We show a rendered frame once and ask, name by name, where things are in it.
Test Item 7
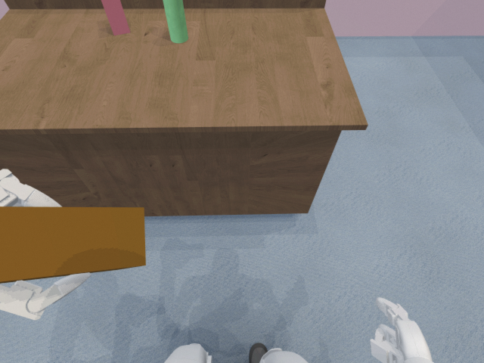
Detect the right robot foot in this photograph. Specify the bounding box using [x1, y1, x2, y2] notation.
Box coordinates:
[249, 343, 268, 363]

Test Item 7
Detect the robot right hand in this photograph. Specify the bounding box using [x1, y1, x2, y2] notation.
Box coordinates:
[371, 297, 433, 363]

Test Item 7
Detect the sponge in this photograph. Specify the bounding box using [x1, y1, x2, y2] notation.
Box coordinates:
[0, 206, 146, 284]

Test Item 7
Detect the table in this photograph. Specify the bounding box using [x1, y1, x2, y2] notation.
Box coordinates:
[0, 0, 368, 216]

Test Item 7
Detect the robot left hand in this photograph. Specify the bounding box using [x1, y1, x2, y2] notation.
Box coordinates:
[0, 169, 91, 320]

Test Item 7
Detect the left robot thigh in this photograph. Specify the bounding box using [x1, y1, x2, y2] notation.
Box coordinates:
[164, 345, 212, 363]

